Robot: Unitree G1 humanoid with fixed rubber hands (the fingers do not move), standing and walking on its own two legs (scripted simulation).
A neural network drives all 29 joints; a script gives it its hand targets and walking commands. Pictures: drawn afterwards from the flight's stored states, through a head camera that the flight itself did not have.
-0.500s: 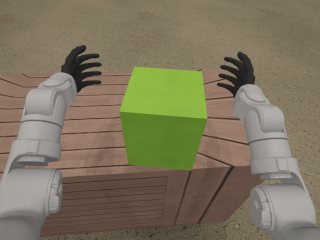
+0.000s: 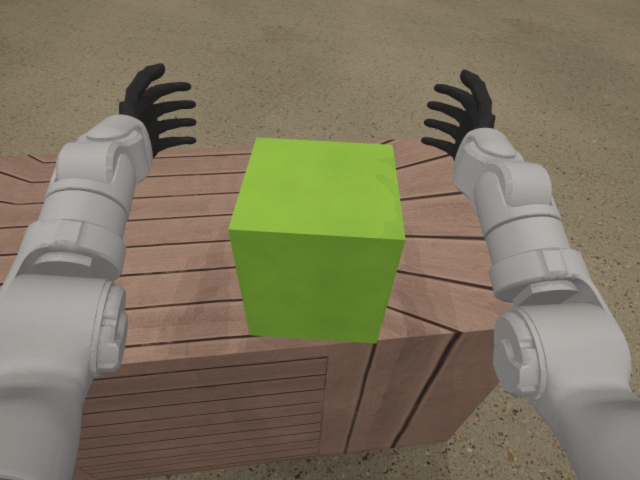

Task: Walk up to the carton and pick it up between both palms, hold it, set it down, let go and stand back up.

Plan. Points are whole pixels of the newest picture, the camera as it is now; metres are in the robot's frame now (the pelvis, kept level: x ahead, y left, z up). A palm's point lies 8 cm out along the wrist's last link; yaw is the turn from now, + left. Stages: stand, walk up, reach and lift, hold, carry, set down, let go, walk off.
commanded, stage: reach and lift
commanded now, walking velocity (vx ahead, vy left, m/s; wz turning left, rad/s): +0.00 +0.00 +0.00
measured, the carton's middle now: (318, 243) +0.46 -0.05 +0.02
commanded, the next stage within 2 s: none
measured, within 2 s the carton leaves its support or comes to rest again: neither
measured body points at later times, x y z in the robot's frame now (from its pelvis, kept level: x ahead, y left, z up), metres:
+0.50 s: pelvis +0.00 +0.00 +0.00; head +0.02 +0.01 +0.45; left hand +0.49 +0.18 +0.17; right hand +0.43 -0.23 +0.17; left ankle +0.01 +0.13 -0.74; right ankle +0.02 -0.14 -0.74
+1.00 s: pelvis +0.02 +0.00 +0.00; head +0.05 +0.02 +0.45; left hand +0.49 +0.16 +0.11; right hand +0.42 -0.22 +0.09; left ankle +0.01 +0.13 -0.74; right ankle +0.02 -0.14 -0.74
